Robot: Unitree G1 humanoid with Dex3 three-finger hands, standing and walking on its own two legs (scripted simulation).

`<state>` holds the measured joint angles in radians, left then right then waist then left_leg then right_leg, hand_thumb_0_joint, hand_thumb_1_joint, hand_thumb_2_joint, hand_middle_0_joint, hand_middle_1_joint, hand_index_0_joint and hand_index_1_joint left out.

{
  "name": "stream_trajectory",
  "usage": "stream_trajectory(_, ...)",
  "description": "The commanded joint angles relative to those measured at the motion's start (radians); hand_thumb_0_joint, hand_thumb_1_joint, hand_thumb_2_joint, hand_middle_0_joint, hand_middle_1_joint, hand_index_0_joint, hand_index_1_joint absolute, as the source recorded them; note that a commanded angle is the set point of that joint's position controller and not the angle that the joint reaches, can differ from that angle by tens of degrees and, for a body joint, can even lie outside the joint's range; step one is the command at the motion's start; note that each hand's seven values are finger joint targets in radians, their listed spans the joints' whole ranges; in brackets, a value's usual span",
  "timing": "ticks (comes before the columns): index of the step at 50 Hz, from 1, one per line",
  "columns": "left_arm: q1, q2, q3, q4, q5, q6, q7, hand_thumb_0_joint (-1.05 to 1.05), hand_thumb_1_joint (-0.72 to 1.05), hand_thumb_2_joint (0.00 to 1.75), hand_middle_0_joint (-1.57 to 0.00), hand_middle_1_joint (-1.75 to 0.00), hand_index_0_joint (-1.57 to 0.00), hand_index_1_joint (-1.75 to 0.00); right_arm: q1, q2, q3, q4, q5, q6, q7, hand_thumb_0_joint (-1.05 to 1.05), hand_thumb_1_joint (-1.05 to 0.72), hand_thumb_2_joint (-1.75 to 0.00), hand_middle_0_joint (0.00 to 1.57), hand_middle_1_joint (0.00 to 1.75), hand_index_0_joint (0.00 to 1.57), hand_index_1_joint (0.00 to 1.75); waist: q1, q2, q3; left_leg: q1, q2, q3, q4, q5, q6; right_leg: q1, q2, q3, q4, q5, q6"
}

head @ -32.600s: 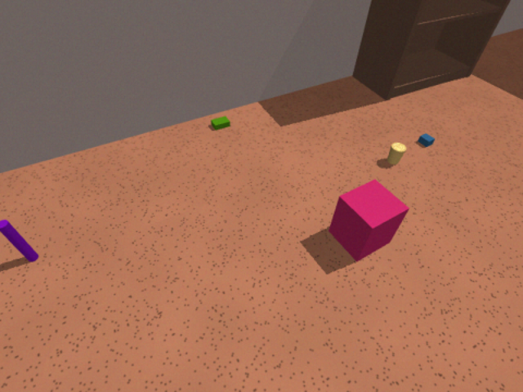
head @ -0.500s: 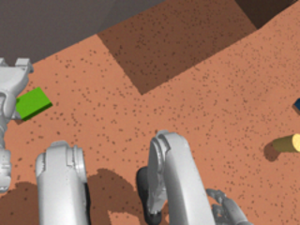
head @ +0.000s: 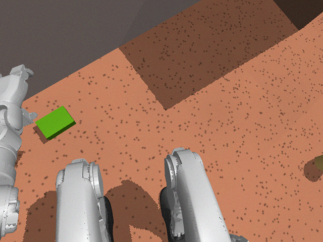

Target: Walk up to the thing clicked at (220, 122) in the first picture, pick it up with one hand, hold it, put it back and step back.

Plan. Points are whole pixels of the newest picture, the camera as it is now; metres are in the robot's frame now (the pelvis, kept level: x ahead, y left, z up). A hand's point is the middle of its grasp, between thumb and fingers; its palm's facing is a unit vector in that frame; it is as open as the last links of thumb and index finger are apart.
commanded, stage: home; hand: left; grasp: from above
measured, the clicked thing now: (56, 122) +0.47 +0.29 -0.36
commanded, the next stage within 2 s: none
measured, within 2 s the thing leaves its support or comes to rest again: neither
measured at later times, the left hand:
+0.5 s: hand out of the picture +0.26 +0.24 +0.09, palm faces -0.02 -0.90 -0.44, open 7.4 cm
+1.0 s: hand out of the picture +0.22 +0.21 +0.28, palm faces +0.19 -0.96 -0.21, open 7.4 cm
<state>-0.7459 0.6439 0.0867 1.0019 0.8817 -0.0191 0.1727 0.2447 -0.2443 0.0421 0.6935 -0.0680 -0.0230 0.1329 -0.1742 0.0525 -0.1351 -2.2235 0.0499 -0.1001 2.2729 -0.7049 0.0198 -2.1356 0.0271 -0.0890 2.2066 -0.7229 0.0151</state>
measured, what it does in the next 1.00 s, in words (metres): rises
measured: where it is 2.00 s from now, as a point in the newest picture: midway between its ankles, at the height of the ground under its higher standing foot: (140, 233)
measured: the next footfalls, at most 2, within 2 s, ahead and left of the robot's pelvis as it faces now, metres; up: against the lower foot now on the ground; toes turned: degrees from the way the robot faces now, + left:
none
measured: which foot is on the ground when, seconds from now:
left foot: down 0.00-1.00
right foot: down 0.00-1.00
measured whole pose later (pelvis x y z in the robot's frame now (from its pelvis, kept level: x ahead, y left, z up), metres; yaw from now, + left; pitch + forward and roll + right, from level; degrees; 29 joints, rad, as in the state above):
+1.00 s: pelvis +0.07 +0.01 +0.33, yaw +8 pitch +13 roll -3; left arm 0.49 0.22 0.04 -0.11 -0.07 0.44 0.05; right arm 0.32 -0.22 0.03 0.53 0.03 -0.19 -0.19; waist -0.07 0.06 -0.20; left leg -0.79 0.03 -0.05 1.05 -0.49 0.00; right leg -0.71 0.01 -0.06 0.97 -0.50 0.00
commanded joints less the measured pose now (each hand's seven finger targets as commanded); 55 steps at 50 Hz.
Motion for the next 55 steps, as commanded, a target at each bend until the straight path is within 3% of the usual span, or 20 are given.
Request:
stream_trajectory(1,-0.018,0.158,0.037,-0.289,-0.178,0.046,-0.069,0.00,0.67,1.01,-0.23,-0.45,-0.23,-0.46,0.154,-0.251,-0.111,-0.079,0.039,0.006,-0.033,0.00,-0.89,-0.90,0.20,0.30,0.20,0.30,0.047,0.094,-0.657,0.528,-0.023,0.047,-0.361,0.243,0.027,0.501,0.032,-0.023,-0.357,0.308,-0.045)
stream_trajectory(3,0.032,0.108,0.014,-0.386,-0.239,0.058,-0.109,0.00,0.82,0.96,-0.22,-0.36,-0.21,-0.37,0.124,-0.243,-0.115,-0.102,0.051,0.006,-0.050,0.00,-0.90,-0.90,0.20,0.30,0.20,0.30,0.045,0.054,-0.616,0.565,-0.020,0.032,-0.407,0.217,0.028,0.516,0.027,-0.017,-0.408,0.280,-0.048)
stream_trajectory(5,0.099,0.069,0.006,-0.480,-0.307,0.065,-0.134,0.00,0.90,0.90,-0.20,-0.30,-0.20,-0.30,0.093,-0.232,-0.119,-0.121,0.061,-0.001,-0.062,0.00,-0.90,-0.90,0.20,0.30,0.20,0.30,0.064,0.067,-0.578,0.629,-0.013,0.012,-0.479,0.173,0.020,0.520,0.020,-0.012,-0.438,0.238,-0.049)
stream_trajectory(6,0.101,0.089,0.030,-0.578,-0.337,0.065,-0.136,0.00,0.90,0.90,-0.20,-0.30,-0.20,-0.30,0.080,-0.228,-0.128,-0.138,0.066,-0.006,-0.070,0.00,-0.90,-0.90,0.20,0.30,0.20,0.30,0.083,0.079,-0.630,0.682,-0.012,0.012,-0.507,0.162,0.020,0.560,0.019,-0.008,-0.467,0.231,-0.047)
stream_trajectory(10,0.182,0.012,0.015,-0.706,-0.439,0.079,-0.127,0.00,0.90,0.90,-0.20,-0.30,-0.20,-0.30,0.006,-0.208,-0.128,-0.167,0.082,-0.030,-0.100,0.00,-0.90,-0.90,0.20,0.30,0.20,0.30,0.082,0.111,-0.592,0.791,-0.008,-0.011,-0.623,0.085,0.011,0.593,0.010,0.004,-0.536,0.190,-0.042)
stream_trajectory(13,0.269,-0.028,0.021,-0.779,-0.492,0.103,-0.110,0.00,0.90,0.90,-0.20,-0.30,-0.20,-0.30,-0.020,-0.198,-0.127,-0.172,0.092,-0.052,-0.127,0.00,-0.90,-0.90,0.20,0.30,0.20,0.30,0.095,0.161,-0.562,0.905,-0.006,-0.019,-0.713,0.094,-0.001,0.627,0.004,0.016,-0.596,0.190,-0.045)
stream_trajectory(14,0.289,-0.023,0.032,-0.797,-0.511,0.117,-0.102,0.00,0.90,0.90,-0.20,-0.30,-0.20,-0.30,-0.038,-0.200,-0.125,-0.177,0.095,-0.057,-0.135,0.00,-0.90,-0.90,0.20,0.30,0.20,0.30,0.103,0.157,-0.574,0.941,-0.005,-0.025,-0.735,0.084,-0.002,0.649,0.004,0.018,-0.613,0.188,-0.044)
stream_trajectory(16,0.367,-0.083,0.007,-0.828,-0.569,0.143,-0.097,0.00,0.90,0.90,-0.20,-0.30,-0.20,-0.30,-0.057,-0.186,-0.118,-0.191,0.100,-0.069,-0.148,0.00,-0.90,-0.90,0.20,0.30,0.20,0.30,0.087,0.129,-0.534,0.963,-0.013,-0.019,-0.781,0.063,0.001,0.704,0.003,0.025,-0.681,0.165,-0.041)
stream_trajectory(21,0.520,-0.136,0.002,-0.882,-0.707,0.210,-0.091,0.00,0.90,0.90,-0.20,-0.30,-0.20,-0.30,-0.103,-0.170,-0.104,-0.212,0.108,-0.099,-0.184,0.00,-0.90,-0.90,0.20,0.30,0.20,0.30,0.087,0.092,-0.460,1.058,-0.023,-0.015,-0.892,0.039,0.003,0.830,0.000,0.047,-0.815,0.137,-0.036)
stream_trajectory(25,0.636,-0.159,0.018,-0.945,-0.795,0.267,-0.084,0.00,0.90,0.90,-0.20,-0.30,-0.20,-0.30,-0.113,-0.149,-0.086,-0.242,0.114,-0.114,-0.207,0.00,-0.90,-0.90,0.20,0.30,0.20,0.30,0.089,0.058,-0.423,1.133,-0.030,-0.002,-0.981,0.072,0.006,0.972,-0.001,0.060,-0.937,0.152,-0.034)
stream_trajectory(29,0.739,-0.212,0.022,-0.988,-0.858,0.321,-0.077,0.00,0.90,0.90,-0.20,-0.30,-0.20,-0.30,-0.090,-0.126,-0.066,-0.248,0.121,-0.131,-0.236,0.00,-0.90,-0.90,0.20,0.30,0.20,0.30,0.084,0.042,-0.368,1.226,-0.032,0.007,-1.069,0.141,0.004,1.088,-0.001,0.064,-1.042,0.204,-0.034)
stream_trajectory(31,0.802,-0.225,0.042,-1.024,-0.889,0.342,-0.077,0.00,0.90,0.90,-0.20,-0.30,-0.20,-0.30,-0.076,-0.117,-0.058,-0.254,0.121,-0.141,-0.255,0.00,-0.90,-0.90,0.20,0.30,0.20,0.30,0.099,0.046,-0.359,1.287,-0.032,0.009,-1.113,0.198,0.001,1.150,0.000,0.060,-1.082,0.249,-0.036)
stream_trajectory(34,0.885,-0.270,0.030,-1.061,-0.922,0.366,-0.081,0.00,0.90,0.90,-0.20,-0.30,-0.20,-0.30,-0.054,-0.107,-0.047,-0.261,0.119,-0.159,-0.280,0.00,-0.90,-0.90,0.20,0.30,0.20,0.30,0.091,0.040,-0.317,1.363,-0.033,0.014,-1.178,0.270,-0.002,1.232,0.003,0.053,-1.145,0.312,-0.034)
stream_trajectory(39,1.034,-0.291,0.038,-1.160,-0.952,0.394,-0.089,0.00,0.90,0.90,-0.20,-0.30,-0.20,-0.30,-0.013,-0.096,-0.046,-0.288,0.111,-0.184,-0.309,0.00,-0.90,-0.90,0.20,0.30,0.20,0.30,0.106,0.038,-0.267,1.481,-0.039,0.028,-1.282,0.361,-0.004,1.375,0.001,0.043,-1.265,0.389,-0.030)
stream_trajectory(46,1.212,-0.325,0.008,-1.282,-0.949,0.418,-0.104,0.00,0.90,0.90,-0.20,-0.30,-0.20,-0.30,0.015,-0.084,-0.051,-0.317,0.098,-0.212,-0.331,0.00,-0.90,-0.90,0.20,0.30,0.20,0.30,0.117,0.026,-0.191,1.600,-0.040,0.042,-1.376,0.487,-0.008,1.492,0.011,0.024,-1.364,0.490,-0.028)
stream_trajectory(55,1.254,-0.328,-0.001,-1.318,-0.940,0.431,-0.140,0.00,0.90,0.90,-0.20,-0.30,-0.20,-0.30,0.006,-0.096,-0.060,-0.327,0.082,-0.250,-0.339,0.00,-0.90,-0.90,0.20,0.30,0.20,0.30,0.113,-0.026,-0.098,1.630,-0.051,0.059,-1.413,0.477,0.001,1.526,0.002,0.020,-1.426,0.483,-0.014)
